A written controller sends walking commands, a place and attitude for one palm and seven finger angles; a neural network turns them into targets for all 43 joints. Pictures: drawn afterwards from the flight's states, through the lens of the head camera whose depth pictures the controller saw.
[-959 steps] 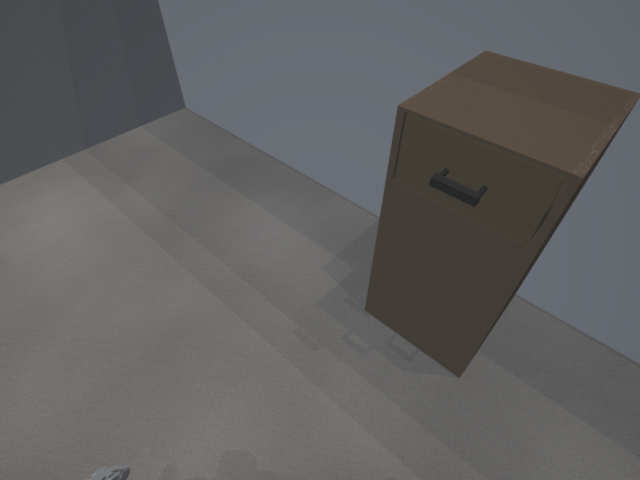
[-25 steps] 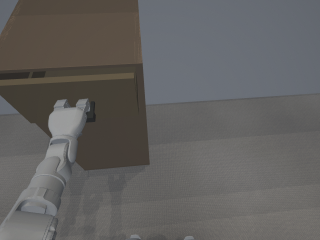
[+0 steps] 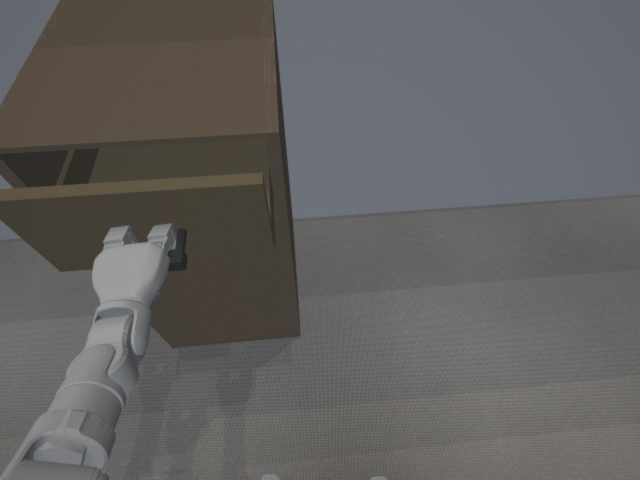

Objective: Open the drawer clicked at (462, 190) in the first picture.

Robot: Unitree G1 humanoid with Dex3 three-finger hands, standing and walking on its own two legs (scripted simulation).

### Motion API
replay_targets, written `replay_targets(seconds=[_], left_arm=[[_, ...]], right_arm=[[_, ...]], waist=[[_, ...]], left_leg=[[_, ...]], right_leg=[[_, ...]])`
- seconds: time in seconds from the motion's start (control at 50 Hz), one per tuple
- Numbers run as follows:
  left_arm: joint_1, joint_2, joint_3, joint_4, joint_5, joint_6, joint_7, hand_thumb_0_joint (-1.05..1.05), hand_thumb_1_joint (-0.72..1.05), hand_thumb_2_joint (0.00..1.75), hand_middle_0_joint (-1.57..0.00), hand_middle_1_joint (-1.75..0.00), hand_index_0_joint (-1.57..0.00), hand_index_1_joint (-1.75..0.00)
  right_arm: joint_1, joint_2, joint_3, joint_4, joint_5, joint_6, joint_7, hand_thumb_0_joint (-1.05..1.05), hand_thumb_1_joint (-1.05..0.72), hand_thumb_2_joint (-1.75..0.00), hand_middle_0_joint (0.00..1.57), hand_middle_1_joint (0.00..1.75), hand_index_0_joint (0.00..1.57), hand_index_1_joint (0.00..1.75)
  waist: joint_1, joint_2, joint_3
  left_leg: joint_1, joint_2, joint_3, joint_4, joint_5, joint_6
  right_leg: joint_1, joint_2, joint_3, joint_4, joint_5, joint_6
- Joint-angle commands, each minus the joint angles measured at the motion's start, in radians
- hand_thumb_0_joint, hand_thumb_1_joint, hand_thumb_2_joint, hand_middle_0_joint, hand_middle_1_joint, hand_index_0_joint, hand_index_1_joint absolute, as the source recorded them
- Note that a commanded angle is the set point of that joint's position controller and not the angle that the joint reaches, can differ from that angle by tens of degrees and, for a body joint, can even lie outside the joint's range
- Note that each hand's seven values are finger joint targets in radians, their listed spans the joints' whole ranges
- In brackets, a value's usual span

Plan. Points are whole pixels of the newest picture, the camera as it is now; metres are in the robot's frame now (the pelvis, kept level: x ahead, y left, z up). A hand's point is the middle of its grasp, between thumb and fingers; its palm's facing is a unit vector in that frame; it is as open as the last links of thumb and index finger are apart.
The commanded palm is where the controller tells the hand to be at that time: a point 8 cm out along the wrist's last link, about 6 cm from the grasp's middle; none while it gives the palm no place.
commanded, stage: pull the drawer open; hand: left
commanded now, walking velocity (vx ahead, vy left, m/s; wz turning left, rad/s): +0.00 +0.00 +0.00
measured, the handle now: (147, 250) +0.42 +0.25 -0.01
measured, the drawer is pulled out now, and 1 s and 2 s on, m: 0.08 0.15 0.23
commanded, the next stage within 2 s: none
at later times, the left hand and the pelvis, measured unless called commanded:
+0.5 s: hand (146, 310) +0.34 +0.24 -0.03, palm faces -0.03 -0.06 -1.00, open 5.4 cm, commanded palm +0.30 +0.24 +0.02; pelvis +0.00 +0.00 +0.00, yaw +0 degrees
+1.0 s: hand (142, 336) +0.30 +0.24 -0.03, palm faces -0.03 -0.05 -1.00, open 5.4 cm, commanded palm +0.27 +0.24 +0.02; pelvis +0.00 +0.00 +0.00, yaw +0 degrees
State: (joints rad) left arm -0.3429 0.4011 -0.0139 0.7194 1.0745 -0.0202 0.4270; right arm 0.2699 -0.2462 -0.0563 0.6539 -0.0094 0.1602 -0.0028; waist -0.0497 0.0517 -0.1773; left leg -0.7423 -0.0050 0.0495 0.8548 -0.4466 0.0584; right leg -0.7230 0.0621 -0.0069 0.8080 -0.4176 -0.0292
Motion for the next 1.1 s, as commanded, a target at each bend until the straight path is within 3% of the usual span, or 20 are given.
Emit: replay_targets(seconds=[0.0,0.08,0.12,0.16,0.2,0.3,0.36,0.42,0.48,0.5,0.56,0.62,0.68,0.7,0.82,0.86,0.92,0.98,1.02,1.08], left_arm=[[-0.133,0.181,0.081,-0.137,-0.014,-0.006,0.033,0.00,0.90,0.90,-0.40,-1.35,-0.40,-1.35],[-0.125,0.158,0.057,-0.134,-0.003,-0.001,0.038,0.00,0.90,0.90,-0.40,-1.35,-0.40,-1.35],[-0.110,0.196,0.089,-0.171,0.000,-0.003,0.041,0.00,0.90,0.90,-0.40,-1.35,-0.40,-1.35],[-0.077,0.171,0.077,-0.186,-0.007,0.002,0.043,0.00,0.90,0.90,-0.40,-1.35,-0.40,-1.35],[-0.052,0.165,0.079,-0.175,-0.017,0.010,0.037,0.00,0.90,0.90,-0.40,-1.35,-0.40,-1.35],[0.000,0.155,0.078,-0.242,-0.020,0.015,0.042,0.00,0.90,0.90,-0.40,-1.35,-0.40,-1.35],[0.009,0.154,0.078,-0.256,-0.014,0.023,0.049,0.00,0.90,0.90,-0.40,-1.35,-0.40,-1.35],[0.027,0.158,0.081,-0.309,-0.007,0.024,0.056,0.00,0.90,0.90,-0.40,-1.35,-0.40,-1.35],[0.045,0.099,0.031,-0.306,-0.010,0.041,0.057,0.00,0.90,0.90,-0.40,-1.35,-0.40,-1.35],[0.053,0.136,0.069,-0.305,-0.013,0.045,0.058,0.00,0.90,0.90,-0.40,-1.35,-0.40,-1.35],[0.112,0.149,0.085,-0.342,-0.014,0.050,0.060,0.00,0.90,0.90,-0.40,-1.35,-0.40,-1.35],[0.142,0.124,0.066,-0.392,-0.016,0.049,0.059,0.00,0.90,0.90,-0.40,-1.35,-0.40,-1.35],[0.165,0.091,0.040,-0.387,-0.022,0.060,0.059,0.00,0.90,0.90,-0.40,-1.35,-0.40,-1.35],[0.158,0.112,0.063,-0.382,-0.023,0.061,0.059,0.00,0.90,0.90,-0.40,-1.35,-0.40,-1.35],[0.182,0.115,0.061,-0.430,-0.007,0.062,0.066,0.00,0.90,0.90,-0.40,-1.35,-0.40,-1.35],[0.194,0.113,0.063,-0.408,-0.012,0.068,0.064,0.00,0.90,0.90,-0.40,-1.35,-0.40,-1.35],[0.203,0.122,0.068,-0.446,-0.012,0.064,0.062,0.00,0.90,0.90,-0.40,-1.35,-0.40,-1.35],[0.237,0.088,0.041,-0.434,-0.020,0.068,0.058,0.00,0.90,0.90,-0.40,-1.35,-0.40,-1.35],[0.256,0.116,0.072,-0.468,-0.018,0.061,0.060,0.00,0.90,0.90,-0.40,-1.35,-0.40,-1.35],[0.305,0.097,0.061,-0.458,-0.023,0.062,0.059,0.00,0.90,0.90,-0.40,-1.35,-0.40,-1.35]], right_arm=[[0.031,-0.146,-0.045,-0.087,-0.004,-0.025,-0.014,0.00,-0.90,-0.90,0.20,0.30,0.20,0.30],[0.026,-0.142,-0.046,-0.089,0.000,-0.031,-0.018,0.00,-0.90,-0.90,0.20,0.30,0.20,0.30],[0.015,-0.139,-0.043,-0.098,0.000,-0.030,-0.019,0.00,-0.90,-0.90,0.20,0.30,0.20,0.30],[0.011,-0.137,-0.045,-0.101,0.001,-0.032,-0.020,0.00,-0.90,-0.90,0.20,0.30,0.20,0.30],[0.008,-0.142,-0.044,-0.101,0.002,-0.035,-0.018,0.00,-0.90,-0.90,0.20,0.30,0.20,0.30],[-0.007,-0.140,-0.044,-0.114,0.001,-0.042,-0.015,0.00,-0.90,-0.90,0.20,0.30,0.20,0.30],[-0.014,-0.136,-0.042,-0.115,0.003,-0.043,-0.019,0.00,-0.90,-0.90,0.20,0.30,0.20,0.30],[-0.025,-0.134,-0.041,-0.124,0.001,-0.046,-0.018,0.00,-0.90,-0.90,0.20,0.30,0.20,0.30],[-0.028,-0.135,-0.044,-0.124,0.001,-0.052,-0.013,0.00,-0.90,-0.90,0.20,0.30,0.20,0.30],[-0.030,-0.139,-0.042,-0.122,0.000,-0.052,-0.013,0.00,-0.90,-0.90,0.20,0.30,0.20,0.30],[-0.042,-0.131,-0.039,-0.134,0.000,-0.053,-0.017,0.00,-0.90,-0.90,0.20,0.30,0.20,0.30],[-0.052,-0.128,-0.038,-0.139,-0.001,-0.058,-0.014,0.00,-0.90,-0.90,0.20,0.30,0.20,0.30],[-0.059,-0.130,-0.035,-0.142,-0.001,-0.063,-0.012,0.00,-0.90,-0.90,0.20,0.30,0.20,0.30],[-0.062,-0.133,-0.034,-0.140,-0.002,-0.064,-0.012,0.00,-0.90,-0.90,0.20,0.30,0.20,0.30],[-0.078,-0.125,-0.031,-0.150,-0.003,-0.066,-0.014,0.00,-0.90,-0.90,0.20,0.30,0.20,0.30],[-0.086,-0.125,-0.029,-0.147,-0.001,-0.066,-0.016,0.00,-0.90,-0.90,0.20,0.30,0.20,0.30],[-0.094,-0.123,-0.027,-0.156,-0.002,-0.069,-0.018,0.00,-0.90,-0.90,0.20,0.30,0.20,0.30],[-0.093,-0.123,-0.028,-0.158,-0.001,-0.076,-0.018,0.00,-0.90,-0.90,0.20,0.30,0.20,0.30],[-0.104,-0.121,-0.026,-0.164,-0.002,-0.075,-0.019,0.00,-0.90,-0.90,0.20,0.30,0.20,0.30],[-0.103,-0.120,-0.026,-0.166,-0.002,-0.082,-0.018,0.00,-0.90,-0.90,0.20,0.30,0.20,0.30]], waist=[[0.031,-0.025,-0.305],[0.028,-0.025,-0.288],[0.050,0.001,-0.333],[0.045,-0.019,-0.338],[0.041,-0.029,-0.300],[0.051,0.002,-0.305],[0.045,-0.037,-0.293],[0.057,0.004,-0.330],[0.039,0.007,-0.268],[0.046,-0.012,-0.270],[0.068,-0.016,-0.315],[0.065,0.008,-0.311],[0.053,-0.004,-0.257],[0.054,-0.024,-0.247],[0.068,0.012,-0.286],[0.063,-0.027,-0.249],[0.074,0.002,-0.279],[0.065,-0.016,-0.240],[0.082,-0.016,-0.280],[0.074,-0.033,-0.238]], left_leg=[[0.231,-0.003,-0.047,-0.055,0.525,-0.021],[0.234,-0.005,-0.043,-0.061,0.484,-0.022],[0.241,-0.008,-0.041,-0.064,0.508,-0.024],[0.255,-0.006,-0.038,-0.058,0.536,-0.022],[0.241,-0.003,-0.046,-0.061,0.534,-0.023],[0.275,0.003,-0.051,-0.065,0.578,-0.028],[0.268,0.003,-0.048,-0.066,0.562,-0.028],[0.295,0.004,-0.055,-0.066,0.597,-0.033],[0.303,0.009,-0.057,-0.068,0.572,-0.034],[0.298,0.013,-0.065,-0.069,0.584,-0.035],[0.303,0.005,-0.052,-0.069,0.592,-0.035],[0.332,0.013,-0.062,-0.066,0.653,-0.040],[0.308,0.010,-0.060,-0.072,0.591,-0.038],[0.296,0.012,-0.065,-0.075,0.581,-0.037],[0.324,0.007,-0.063,-0.074,0.586,-0.041],[0.298,0.003,-0.057,-0.076,0.537,-0.038],[0.303,-0.003,-0.051,-0.078,0.534,-0.035],[0.285,-0.005,-0.050,-0.080,0.500,-0.034],[0.301,-0.003,-0.050,-0.078,0.539,-0.034],[0.277,-0.008,-0.047,-0.078,0.508,-0.033]], right_leg=[[0.191,0.001,0.004,-0.049,0.486,-0.019],[0.175,0.001,0.000,-0.053,0.448,-0.019],[0.203,-0.001,0.011,-0.048,0.471,-0.019],[0.211,-0.001,0.010,-0.051,0.503,-0.017],[0.204,-0.001,0.005,-0.051,0.495,-0.019],[0.196,0.000,0.001,-0.050,0.484,-0.021],[0.198,0.000,0.002,-0.053,0.496,-0.015],[0.203,-0.003,0.005,-0.042,0.496,-0.017],[0.160,0.001,-0.009,-0.053,0.447,-0.018],[0.166,0.001,-0.010,-0.049,0.440,-0.020],[0.213,-0.001,0.000,-0.047,0.487,-0.018],[0.202,-0.004,-0.001,-0.044,0.509,-0.017],[0.185,-0.002,-0.009,-0.050,0.470,-0.018],[0.186,-0.003,-0.010,-0.051,0.456,-0.020],[0.192,-0.005,-0.002,-0.044,0.460,-0.020],[0.188,-0.002,-0.003,-0.053,0.444,-0.019],[0.215,-0.006,0.007,-0.050,0.466,-0.022],[0.208,-0.006,0.002,-0.055,0.452,-0.021],[0.229,-0.008,0.009,-0.049,0.482,-0.020],[0.232,-0.008,0.010,-0.052,0.488,-0.020]])
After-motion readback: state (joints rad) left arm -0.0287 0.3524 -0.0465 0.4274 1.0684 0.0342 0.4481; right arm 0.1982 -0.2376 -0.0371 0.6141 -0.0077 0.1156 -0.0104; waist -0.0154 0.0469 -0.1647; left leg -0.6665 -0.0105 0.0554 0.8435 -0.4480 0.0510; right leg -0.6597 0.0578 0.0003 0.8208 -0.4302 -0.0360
